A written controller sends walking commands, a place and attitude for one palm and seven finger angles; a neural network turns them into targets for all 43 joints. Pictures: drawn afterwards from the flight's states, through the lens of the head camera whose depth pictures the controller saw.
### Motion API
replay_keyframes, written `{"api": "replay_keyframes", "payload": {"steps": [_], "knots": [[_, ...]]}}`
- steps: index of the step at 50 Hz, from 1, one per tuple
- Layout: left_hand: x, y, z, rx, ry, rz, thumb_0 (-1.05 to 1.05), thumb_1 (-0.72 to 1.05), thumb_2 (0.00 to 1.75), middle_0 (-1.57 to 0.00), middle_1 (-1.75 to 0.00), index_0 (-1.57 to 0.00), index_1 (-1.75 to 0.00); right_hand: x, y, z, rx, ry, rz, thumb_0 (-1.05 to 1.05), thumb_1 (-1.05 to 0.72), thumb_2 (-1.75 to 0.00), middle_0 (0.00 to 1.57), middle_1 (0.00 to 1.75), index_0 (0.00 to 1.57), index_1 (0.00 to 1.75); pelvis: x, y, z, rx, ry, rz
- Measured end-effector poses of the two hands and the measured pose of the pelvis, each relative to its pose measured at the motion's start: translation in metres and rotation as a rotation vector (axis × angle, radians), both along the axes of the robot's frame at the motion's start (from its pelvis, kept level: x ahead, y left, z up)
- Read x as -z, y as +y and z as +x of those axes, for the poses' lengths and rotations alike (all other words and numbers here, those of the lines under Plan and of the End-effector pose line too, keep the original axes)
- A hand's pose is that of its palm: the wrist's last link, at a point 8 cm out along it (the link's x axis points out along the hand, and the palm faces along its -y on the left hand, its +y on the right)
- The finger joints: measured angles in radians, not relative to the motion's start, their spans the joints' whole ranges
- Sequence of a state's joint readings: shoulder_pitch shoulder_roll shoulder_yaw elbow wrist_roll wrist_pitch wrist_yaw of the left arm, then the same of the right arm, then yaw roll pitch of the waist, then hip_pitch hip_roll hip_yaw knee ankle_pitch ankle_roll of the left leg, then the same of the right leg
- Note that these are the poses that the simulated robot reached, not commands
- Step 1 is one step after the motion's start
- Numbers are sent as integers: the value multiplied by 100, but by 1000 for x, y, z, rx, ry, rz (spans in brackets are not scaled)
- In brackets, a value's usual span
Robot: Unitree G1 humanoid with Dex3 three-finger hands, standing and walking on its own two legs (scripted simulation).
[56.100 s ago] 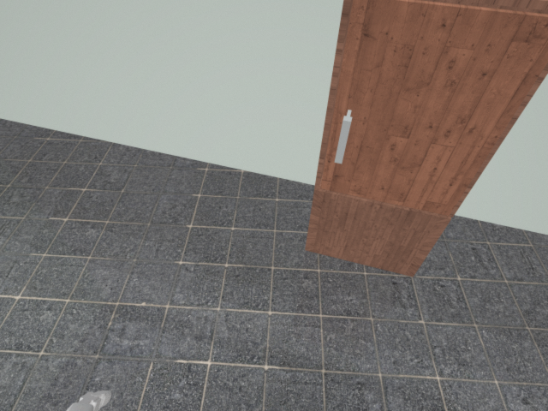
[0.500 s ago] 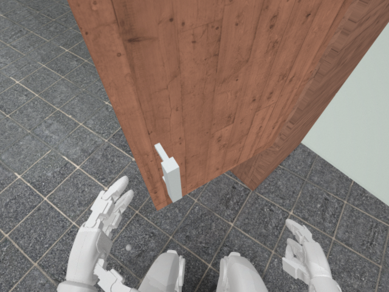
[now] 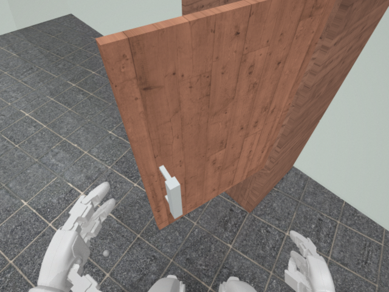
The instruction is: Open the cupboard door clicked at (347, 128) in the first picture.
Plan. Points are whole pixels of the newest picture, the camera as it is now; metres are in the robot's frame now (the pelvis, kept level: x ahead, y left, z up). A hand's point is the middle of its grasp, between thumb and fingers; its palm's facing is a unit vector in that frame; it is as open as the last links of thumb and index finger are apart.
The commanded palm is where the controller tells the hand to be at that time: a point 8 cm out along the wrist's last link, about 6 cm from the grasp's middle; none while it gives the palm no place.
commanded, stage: draw the hand back to the body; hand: left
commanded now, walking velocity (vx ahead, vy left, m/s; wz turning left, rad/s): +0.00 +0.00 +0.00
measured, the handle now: (170, 192) +0.33 +0.08 -0.01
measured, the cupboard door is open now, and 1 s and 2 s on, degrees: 78 78 78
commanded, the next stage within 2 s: step back with the hand held close in 1.18 s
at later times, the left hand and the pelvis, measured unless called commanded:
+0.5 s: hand (23, 202) +0.21 +0.25 +0.18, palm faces +0.30 -0.88 -0.38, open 12.7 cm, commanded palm +0.17 +0.30 +0.20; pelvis +0.04 +0.03 +0.07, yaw +0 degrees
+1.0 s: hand out of the picture +0.22 +0.28 +0.25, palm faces +0.43 -0.82 -0.39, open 7.7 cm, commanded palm +0.17 +0.32 +0.27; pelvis +0.03 +0.02 +0.09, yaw -2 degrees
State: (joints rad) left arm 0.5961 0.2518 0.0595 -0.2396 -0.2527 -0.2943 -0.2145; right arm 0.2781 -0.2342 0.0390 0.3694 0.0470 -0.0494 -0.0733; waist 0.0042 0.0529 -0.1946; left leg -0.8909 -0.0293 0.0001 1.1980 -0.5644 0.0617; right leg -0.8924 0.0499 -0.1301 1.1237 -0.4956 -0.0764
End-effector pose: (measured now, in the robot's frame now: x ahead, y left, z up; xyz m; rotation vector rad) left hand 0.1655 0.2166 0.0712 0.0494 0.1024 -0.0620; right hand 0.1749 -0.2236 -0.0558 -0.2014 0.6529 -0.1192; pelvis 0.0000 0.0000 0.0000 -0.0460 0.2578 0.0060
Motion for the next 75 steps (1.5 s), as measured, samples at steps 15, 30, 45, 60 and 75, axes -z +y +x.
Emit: {"api": "replay_keyframes", "payload": {"steps": [15, 30, 45, 60, 75], "knots": [[-68, 43, -2, -235, 83, 254, -1, -25, 40, -16, -30, -16, -30, -48, 16, 13, 60, -27, -3, 1, -91, -90, 20, 30, 21, 30, -48, 22, 25, 15, -127, -2], [-155, 83, 21, -372, -140, 380, 0, 25, 62, -18, -30, -18, -30, -65, 49, 31, -42, -34, 34, 1, -90, -89, 20, 30, 21, 30, -78, 35, 40, 14, -246, 8], [-218, 107, 16, -472, -350, 457, 1, 75, 83, -20, -30, -20, -30, -80, 29, 34, -65, -34, 0, 1, -90, -90, 20, 30, 21, 30, -91, 28, 34, 22, -309, 14], [-205, 86, 3, -451, -303, 425, 2, 88, 89, -21, -30, -21, -30, -77, 14, 15, -51, -13, 3, 1, -91, -90, 20, 30, 21, 30, -94, 13, 24, 27, -348, 22], [-191, 77, 25, -412, -289, 457, 2, 89, 90, -21, -30, -20, -30, -78, -15, -2, 33, 50, -34, 1, -90, -89, 20, 30, 21, 30, -95, 4, 16, 53, -286, 16]]}}
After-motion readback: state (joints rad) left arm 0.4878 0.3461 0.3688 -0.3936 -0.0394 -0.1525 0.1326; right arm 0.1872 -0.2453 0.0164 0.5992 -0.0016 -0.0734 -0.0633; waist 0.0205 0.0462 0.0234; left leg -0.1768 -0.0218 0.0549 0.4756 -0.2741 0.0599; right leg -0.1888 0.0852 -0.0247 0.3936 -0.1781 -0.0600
